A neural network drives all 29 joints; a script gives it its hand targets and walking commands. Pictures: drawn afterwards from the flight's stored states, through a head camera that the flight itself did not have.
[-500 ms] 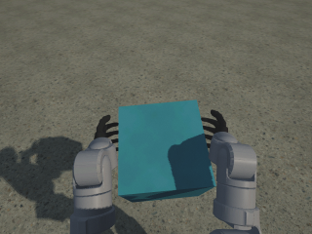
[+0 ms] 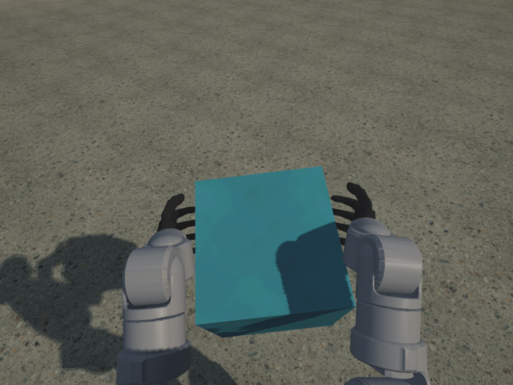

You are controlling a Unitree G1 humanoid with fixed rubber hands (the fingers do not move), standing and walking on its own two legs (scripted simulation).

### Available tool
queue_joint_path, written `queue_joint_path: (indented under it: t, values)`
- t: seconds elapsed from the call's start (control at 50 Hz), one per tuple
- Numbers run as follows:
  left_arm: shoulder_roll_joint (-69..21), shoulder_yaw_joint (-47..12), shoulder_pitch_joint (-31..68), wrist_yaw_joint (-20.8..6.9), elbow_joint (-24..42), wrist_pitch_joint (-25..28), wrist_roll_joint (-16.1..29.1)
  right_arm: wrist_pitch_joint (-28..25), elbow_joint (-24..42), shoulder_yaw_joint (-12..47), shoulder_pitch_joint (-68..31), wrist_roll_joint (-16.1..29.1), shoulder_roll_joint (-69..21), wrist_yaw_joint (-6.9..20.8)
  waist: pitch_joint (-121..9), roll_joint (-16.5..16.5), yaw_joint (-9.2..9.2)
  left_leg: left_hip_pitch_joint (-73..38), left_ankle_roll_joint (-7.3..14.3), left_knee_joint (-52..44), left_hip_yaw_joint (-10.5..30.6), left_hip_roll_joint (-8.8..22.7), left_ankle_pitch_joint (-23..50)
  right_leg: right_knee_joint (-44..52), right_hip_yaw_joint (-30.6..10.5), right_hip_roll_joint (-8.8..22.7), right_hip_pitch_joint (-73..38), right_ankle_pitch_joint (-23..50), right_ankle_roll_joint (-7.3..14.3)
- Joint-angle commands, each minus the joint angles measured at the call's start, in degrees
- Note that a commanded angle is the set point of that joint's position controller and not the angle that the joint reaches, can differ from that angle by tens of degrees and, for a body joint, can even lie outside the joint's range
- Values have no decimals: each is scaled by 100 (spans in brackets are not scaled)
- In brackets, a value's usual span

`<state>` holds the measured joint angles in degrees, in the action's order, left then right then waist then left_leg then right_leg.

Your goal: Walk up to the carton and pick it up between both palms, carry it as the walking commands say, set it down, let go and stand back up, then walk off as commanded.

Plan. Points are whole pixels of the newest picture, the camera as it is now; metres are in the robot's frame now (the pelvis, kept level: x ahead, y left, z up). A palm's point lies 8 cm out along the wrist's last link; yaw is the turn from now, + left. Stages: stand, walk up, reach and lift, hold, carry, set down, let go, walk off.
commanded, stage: carry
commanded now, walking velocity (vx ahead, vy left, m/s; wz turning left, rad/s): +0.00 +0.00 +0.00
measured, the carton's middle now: (268, 258) +0.32 +0.00 +0.05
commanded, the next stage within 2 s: none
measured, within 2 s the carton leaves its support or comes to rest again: neither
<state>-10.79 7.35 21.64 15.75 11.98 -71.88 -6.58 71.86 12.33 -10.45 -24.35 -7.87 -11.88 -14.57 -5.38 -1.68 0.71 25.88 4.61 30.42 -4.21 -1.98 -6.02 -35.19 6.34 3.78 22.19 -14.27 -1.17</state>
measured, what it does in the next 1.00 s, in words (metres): stands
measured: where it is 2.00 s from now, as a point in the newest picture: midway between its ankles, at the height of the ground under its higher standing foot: outside the picture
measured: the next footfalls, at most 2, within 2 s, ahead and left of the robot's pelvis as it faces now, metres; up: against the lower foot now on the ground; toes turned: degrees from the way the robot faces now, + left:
left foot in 1.86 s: +0.07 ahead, +0.09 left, +0.00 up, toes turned +3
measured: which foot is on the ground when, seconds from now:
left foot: down 0.00-1.00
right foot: down 0.00-1.00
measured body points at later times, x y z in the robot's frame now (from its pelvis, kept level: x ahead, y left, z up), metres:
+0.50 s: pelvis +0.01 +0.00 +0.00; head +0.00 -0.01 +0.45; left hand +0.32 +0.14 +0.11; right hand +0.33 -0.14 +0.11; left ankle +0.11 +0.07 -0.72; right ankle +0.05 -0.13 -0.72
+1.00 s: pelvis +0.01 +0.00 +0.00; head +0.00 -0.01 +0.45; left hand +0.34 +0.14 +0.09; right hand +0.34 -0.14 +0.09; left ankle +0.11 +0.07 -0.72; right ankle +0.05 -0.13 -0.72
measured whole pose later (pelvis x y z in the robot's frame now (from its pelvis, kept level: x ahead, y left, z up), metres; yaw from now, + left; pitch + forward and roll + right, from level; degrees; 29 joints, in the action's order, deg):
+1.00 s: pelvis +0.01 +0.00 +0.00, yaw +0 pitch +2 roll -1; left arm -10.7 9.6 21.5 12.7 -2.4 -55.9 -8.7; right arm 55.8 0.4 -10.5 -20.9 -7.9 -10.5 -11.9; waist -5.0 -1.7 0.7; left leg 25.9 4.5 30.4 -4.2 -2.0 -7.1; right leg -34.5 6.3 3.7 21.9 -14.7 -0.6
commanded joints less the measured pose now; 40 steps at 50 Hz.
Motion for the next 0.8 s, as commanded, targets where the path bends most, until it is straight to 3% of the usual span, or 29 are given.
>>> queue_joint_path:
  t: [0.0, 0.26, 0.32, 0.38, 0.5, 0.52, 0.54, 0.56, 0.64, 0.78]
  values:
    - [-5544, -3026, 2437, -1444, 251, 137, 1935, -17, -246, 3302, -1763, 1988, -5594, 1395, -1866, 146, 24, -938, -344, -1172, 1033, 948, -1498, 843, -483, 236, -496, -1094, 196]
    - [-5495, -3023, 2368, -1456, 245, 224, 1909, -100, -241, 3343, -1655, 1972, -5553, 1395, -2009, 278, 4, -1057, -242, -855, 1035, 937, -920, 863, -647, 285, -556, -761, 279]
    - [-5371, -2884, 2312, -1470, -18, 305, 1788, -182, -490, 3211, -1601, 1863, -5425, 1411, -2048, 276, -1, -1120, -225, -777, 1026, 934, -723, 852, -670, 307, -557, -641, 280]
    - [-5245, -2731, 2327, -1502, -318, 475, 1660, -350, -826, 3041, -1578, 1724, -5297, 1446, -2080, 261, -3, -1146, -204, -762, 1043, 952, -663, 819, -654, 297, -580, -569, 286]
    - [-5335, -2687, 2482, -1554, -417, 864, 1621, -762, -796, 3034, -1867, 1720, -5326, 1492, -2101, 257, -8, -1124, -185, -811, 1065, 950, -845, 799, -617, 265, -558, -689, 296]
    - [-5160, -2492, 2424, -1565, -745, 957, 1478, -853, -1106, 2853, -1837, 1590, -5146, 1504, -2128, 245, -6, -1127, -179, -820, 1071, 959, -832, 775, -605, 254, -576, -662, 293]
    - [-5269, -2627, 2491, -1555, -455, 1010, 1585, -904, -859, 2980, -1880, 1694, -5267, 1497, -2125, 248, -6, -1128, -176, -815, 1058, 957, -813, 778, -601, 257, -573, -622, 291]
    - [-5038, -2382, 2418, -1573, -908, 1103, 1405, -1002, -1285, 2742, -1818, 1509, -5033, 1508, -2128, 262, -7, -1139, -169, -794, 1051, 953, -797, 787, -604, 254, -581, -612, 298]
    - [-4851, -2242, 2454, -1579, -1033, 1447, 1368, -1364, -1375, 2531, -1813, 1413, -4788, 1494, -2158, 222, -6, -1175, -167, -798, 1042, 937, -773, 766, -596, 237, -584, -610, 302]
    - [-4789, -2372, 2181, -1536, -859, 1694, 1420, -1628, -1072, 2695, -1634, 1476, -4688, 1430, -2228, 313, 0, -1220, -159, -754, 1021, 943, -650, 729, -570, 239, -706, -556, 307]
